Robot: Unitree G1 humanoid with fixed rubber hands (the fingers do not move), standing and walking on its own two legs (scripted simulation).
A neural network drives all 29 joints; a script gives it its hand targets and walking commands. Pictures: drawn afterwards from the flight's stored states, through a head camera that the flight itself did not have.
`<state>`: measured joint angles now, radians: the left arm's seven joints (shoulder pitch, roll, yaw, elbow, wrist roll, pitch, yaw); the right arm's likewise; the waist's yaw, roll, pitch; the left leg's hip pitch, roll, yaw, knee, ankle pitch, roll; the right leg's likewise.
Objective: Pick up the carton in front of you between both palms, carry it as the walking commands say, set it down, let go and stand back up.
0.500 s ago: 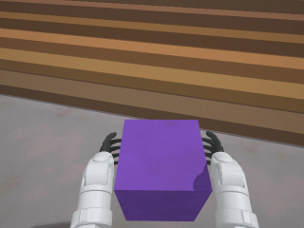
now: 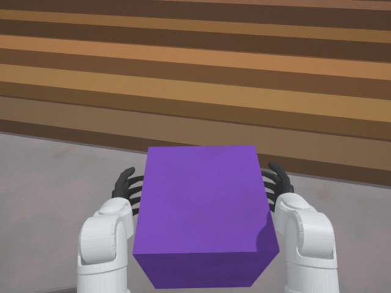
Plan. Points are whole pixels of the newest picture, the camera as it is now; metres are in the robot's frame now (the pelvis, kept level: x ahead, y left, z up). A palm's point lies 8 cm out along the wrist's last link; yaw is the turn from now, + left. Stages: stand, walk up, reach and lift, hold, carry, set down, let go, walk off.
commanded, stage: carry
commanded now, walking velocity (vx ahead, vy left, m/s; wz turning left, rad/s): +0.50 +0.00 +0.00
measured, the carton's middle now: (202, 221) +0.27 +0.01 +0.01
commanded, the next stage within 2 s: none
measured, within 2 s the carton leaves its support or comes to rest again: neither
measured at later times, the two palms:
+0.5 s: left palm (160, 109) +0.54 +0.13 +0.10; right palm (270, 103) +0.58 -0.17 +0.10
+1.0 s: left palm (168, 34) +0.94 +0.14 +0.15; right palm (249, 33) +0.93 -0.15 +0.16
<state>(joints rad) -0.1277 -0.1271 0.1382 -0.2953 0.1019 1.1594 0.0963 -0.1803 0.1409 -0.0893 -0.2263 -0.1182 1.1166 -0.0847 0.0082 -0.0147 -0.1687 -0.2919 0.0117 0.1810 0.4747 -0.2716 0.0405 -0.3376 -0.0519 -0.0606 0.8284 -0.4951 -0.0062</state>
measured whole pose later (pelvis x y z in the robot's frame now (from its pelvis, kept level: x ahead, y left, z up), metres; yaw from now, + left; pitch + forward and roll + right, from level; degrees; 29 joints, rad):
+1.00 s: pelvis +0.62 +0.00 +0.01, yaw +0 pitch +5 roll -1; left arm -0.43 -0.10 0.16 -0.39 0.09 1.29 0.12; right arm -0.44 0.11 -0.19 -0.38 -0.06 1.25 -0.12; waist -0.04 -0.01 -0.04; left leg -0.16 0.02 0.22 0.34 -0.27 0.06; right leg -0.65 -0.09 -0.09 0.82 -0.18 -0.03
